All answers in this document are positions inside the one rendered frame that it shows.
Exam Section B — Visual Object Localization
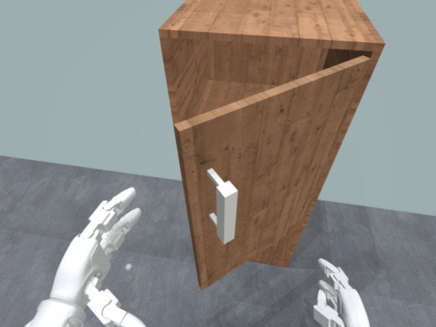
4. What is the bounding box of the cupboard door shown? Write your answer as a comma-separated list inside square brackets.
[174, 55, 371, 290]

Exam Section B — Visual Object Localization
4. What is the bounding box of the left robot forearm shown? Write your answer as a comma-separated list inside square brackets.
[25, 298, 87, 327]

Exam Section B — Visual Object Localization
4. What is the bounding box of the right robot hand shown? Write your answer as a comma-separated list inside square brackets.
[313, 258, 370, 327]

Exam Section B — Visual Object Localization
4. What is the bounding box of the handle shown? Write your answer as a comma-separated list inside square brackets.
[207, 168, 238, 244]

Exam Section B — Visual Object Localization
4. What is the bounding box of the left robot hand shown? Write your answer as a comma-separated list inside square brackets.
[50, 187, 146, 327]

